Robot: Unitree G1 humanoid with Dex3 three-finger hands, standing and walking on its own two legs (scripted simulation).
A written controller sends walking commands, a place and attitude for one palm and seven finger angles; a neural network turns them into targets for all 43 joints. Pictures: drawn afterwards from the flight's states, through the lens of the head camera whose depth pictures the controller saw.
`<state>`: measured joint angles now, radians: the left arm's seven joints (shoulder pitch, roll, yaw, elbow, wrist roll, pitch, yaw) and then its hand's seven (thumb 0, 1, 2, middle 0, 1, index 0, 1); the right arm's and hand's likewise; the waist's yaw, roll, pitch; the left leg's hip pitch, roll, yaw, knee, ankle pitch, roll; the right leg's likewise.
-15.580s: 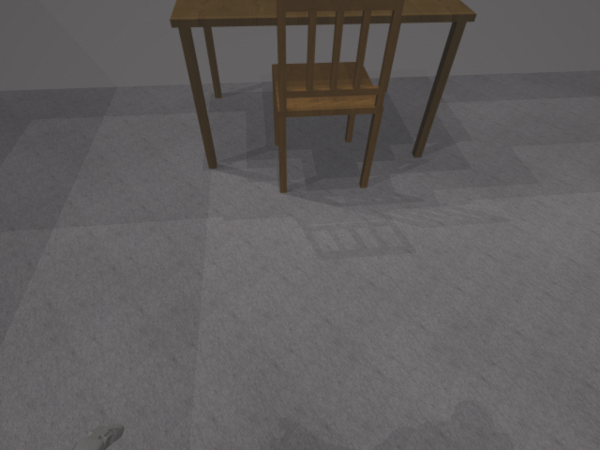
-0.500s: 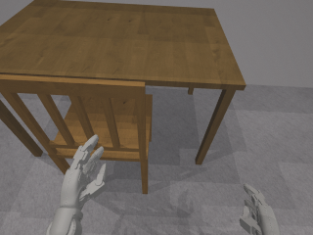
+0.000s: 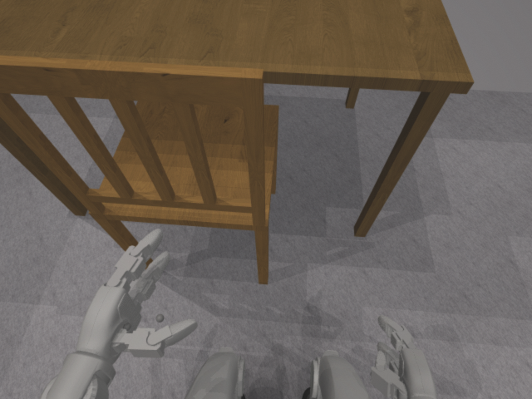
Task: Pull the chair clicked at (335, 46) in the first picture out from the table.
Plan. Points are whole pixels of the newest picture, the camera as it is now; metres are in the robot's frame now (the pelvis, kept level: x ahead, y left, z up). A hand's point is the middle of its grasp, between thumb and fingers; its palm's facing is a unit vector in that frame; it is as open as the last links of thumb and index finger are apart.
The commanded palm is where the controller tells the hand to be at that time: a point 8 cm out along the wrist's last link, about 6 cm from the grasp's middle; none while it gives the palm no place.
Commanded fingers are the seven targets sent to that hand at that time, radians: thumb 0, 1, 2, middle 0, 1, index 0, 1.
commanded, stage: raise the hand toward the chair's back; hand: left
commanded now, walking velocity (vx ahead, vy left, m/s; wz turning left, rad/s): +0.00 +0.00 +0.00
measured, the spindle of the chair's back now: (148, 156) +0.51 +0.25 +0.00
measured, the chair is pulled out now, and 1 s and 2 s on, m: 0.00 0.00 0.00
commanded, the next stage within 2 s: aim the fingers beside a spindle in 1.28 s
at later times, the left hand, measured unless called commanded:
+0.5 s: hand (118, 290) +0.24 +0.20 +0.07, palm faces +0.05 -1.00 -0.08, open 16.5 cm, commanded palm +0.22 +0.25 +0.06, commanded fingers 0.00 -0.50 0.30 -0.06 -0.08 -0.06 -0.08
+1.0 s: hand (125, 276) +0.26 +0.20 +0.06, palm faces -0.06 -1.00 -0.05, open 16.9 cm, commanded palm +0.25 +0.26 +0.07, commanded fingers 0.00 -0.50 0.30 -0.06 -0.08 -0.06 -0.08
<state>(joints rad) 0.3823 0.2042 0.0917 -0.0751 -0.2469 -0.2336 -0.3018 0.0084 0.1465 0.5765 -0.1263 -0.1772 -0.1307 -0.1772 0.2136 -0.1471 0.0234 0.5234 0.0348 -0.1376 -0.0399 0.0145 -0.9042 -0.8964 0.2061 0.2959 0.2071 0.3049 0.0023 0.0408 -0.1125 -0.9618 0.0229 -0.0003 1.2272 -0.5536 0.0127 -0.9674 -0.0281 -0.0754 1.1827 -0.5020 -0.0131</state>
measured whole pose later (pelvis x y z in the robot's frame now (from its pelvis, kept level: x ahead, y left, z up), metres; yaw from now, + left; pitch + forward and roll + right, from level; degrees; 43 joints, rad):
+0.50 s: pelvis +0.02 +0.00 +0.01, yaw +1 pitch +16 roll -2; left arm 0.37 0.24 0.19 -0.03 -0.26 -0.42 -0.24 0.00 -0.42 0.34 -0.07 -0.09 -0.07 -0.09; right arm 0.21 -0.22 -0.01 0.52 0.03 -0.19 -0.05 0.01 -0.91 -0.90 0.20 0.30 0.20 0.30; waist 0.00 0.03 -0.16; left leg -0.89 0.02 -0.03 1.16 -0.55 0.01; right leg -0.88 -0.03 -0.10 1.10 -0.50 -0.01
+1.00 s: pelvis +0.03 +0.00 +0.02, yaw +0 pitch +16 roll -2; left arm 0.30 0.27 0.22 0.08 -0.29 -0.35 -0.35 -0.01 -0.50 0.30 -0.06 -0.08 -0.06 -0.08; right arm 0.24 -0.24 -0.01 0.54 0.03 -0.19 -0.05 0.01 -0.91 -0.90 0.20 0.30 0.20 0.30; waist -0.03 0.03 -0.13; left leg -0.85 0.02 -0.01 1.11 -0.54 0.01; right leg -0.84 -0.02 -0.09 1.05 -0.49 -0.01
